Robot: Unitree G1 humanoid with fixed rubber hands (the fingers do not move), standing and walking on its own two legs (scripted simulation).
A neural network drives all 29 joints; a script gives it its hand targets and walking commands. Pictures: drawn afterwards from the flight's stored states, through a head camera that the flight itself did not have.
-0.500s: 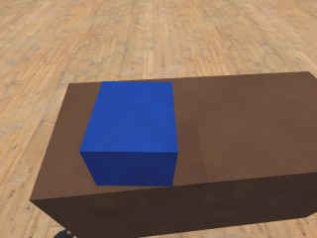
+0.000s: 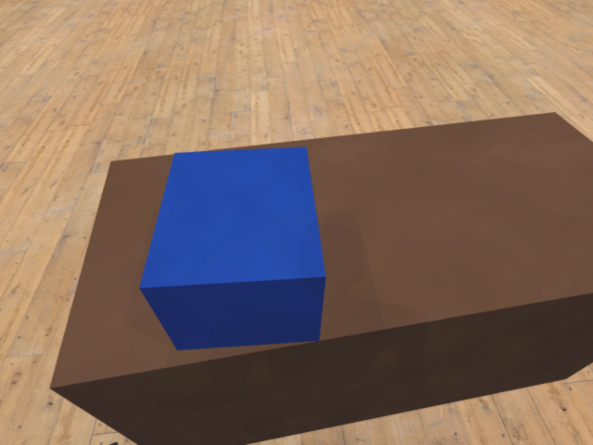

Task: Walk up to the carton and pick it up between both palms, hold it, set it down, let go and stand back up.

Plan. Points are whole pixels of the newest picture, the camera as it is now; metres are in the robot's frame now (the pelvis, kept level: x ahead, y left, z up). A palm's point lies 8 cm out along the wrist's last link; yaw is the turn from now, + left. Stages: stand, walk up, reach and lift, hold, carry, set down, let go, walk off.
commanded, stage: walk up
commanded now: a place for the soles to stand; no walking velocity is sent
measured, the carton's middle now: (244, 244) +0.46 +0.08 -0.02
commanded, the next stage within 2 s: reach and lift in 0.64 s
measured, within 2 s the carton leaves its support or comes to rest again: neither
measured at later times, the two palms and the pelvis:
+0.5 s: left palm out of the picture +0.12 +0.28 -0.09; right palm out of the picture +0.08 -0.26 -0.12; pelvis +0.00 +0.02 -0.01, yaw -2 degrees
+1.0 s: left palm (112, 438) +0.18 +0.24 -0.07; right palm out of the picture +0.13 -0.27 -0.09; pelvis -0.02 -0.02 -0.01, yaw +3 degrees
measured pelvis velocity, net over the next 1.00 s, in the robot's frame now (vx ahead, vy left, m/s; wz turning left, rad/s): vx -0.02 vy -0.02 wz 0.05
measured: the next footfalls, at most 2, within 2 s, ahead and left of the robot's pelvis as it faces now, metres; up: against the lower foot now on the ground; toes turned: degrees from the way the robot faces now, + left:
none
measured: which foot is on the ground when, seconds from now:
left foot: down 0.00-1.00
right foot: down 0.00-1.00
